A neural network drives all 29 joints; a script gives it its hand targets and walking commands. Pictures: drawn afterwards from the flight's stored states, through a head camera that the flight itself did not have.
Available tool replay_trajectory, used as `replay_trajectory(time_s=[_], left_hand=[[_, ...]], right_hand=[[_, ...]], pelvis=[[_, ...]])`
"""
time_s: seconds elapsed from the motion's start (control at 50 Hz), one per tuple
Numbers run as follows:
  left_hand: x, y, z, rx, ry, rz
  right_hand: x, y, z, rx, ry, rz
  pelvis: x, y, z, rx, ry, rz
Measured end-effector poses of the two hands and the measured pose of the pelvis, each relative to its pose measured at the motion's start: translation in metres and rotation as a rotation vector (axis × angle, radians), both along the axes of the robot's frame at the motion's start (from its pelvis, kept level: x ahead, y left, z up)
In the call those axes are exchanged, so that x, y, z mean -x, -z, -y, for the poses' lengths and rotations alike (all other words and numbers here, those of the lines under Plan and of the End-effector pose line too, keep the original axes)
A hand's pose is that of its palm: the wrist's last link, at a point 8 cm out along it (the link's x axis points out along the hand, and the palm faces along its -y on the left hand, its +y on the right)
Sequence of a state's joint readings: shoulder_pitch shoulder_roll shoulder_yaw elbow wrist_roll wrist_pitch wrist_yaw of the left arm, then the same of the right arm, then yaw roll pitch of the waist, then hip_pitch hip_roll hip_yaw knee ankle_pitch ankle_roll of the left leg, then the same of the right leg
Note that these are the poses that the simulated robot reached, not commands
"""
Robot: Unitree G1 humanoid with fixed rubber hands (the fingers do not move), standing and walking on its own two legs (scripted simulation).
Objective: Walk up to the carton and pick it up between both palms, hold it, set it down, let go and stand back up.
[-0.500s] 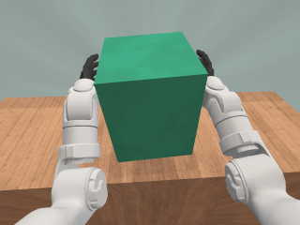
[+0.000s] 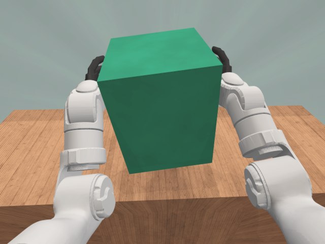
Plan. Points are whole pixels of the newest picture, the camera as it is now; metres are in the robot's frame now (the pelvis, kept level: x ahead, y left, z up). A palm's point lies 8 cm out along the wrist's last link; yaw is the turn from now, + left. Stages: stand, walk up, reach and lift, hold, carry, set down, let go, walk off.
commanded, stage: hold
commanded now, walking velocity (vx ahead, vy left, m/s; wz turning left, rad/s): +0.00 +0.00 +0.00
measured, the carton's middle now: (161, 100) +0.37 +0.00 +0.23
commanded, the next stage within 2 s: none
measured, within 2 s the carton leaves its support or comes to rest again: neither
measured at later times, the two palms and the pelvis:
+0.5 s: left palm (94, 88) +0.37 +0.15 +0.27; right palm (222, 79) +0.38 -0.14 +0.28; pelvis +0.01 +0.00 +0.00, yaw +0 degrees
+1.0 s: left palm (93, 87) +0.37 +0.15 +0.27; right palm (222, 77) +0.38 -0.14 +0.29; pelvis +0.00 +0.00 +0.00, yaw +0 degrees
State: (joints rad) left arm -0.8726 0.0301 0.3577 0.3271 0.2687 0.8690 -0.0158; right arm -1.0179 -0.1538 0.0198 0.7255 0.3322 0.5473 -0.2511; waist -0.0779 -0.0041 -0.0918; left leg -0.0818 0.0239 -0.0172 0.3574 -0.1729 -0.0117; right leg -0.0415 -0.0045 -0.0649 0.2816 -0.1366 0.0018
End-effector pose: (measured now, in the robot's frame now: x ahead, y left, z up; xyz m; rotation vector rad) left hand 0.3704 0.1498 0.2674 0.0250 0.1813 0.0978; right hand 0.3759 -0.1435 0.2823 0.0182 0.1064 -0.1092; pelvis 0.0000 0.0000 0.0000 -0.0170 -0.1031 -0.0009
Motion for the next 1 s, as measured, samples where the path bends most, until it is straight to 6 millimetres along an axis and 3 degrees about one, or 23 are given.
replay_trajectory(time_s=[1.0], left_hand=[[-0.0005,-0.0016,-0.0018,-0.001,0.005,-0.001]], right_hand=[[-0.0001,-0.0039,-0.0012,-0.003,0.002,-0.009]], pelvis=[[-0.0025,0.0001,-0.0001,0.003,-0.008,-0.006]])
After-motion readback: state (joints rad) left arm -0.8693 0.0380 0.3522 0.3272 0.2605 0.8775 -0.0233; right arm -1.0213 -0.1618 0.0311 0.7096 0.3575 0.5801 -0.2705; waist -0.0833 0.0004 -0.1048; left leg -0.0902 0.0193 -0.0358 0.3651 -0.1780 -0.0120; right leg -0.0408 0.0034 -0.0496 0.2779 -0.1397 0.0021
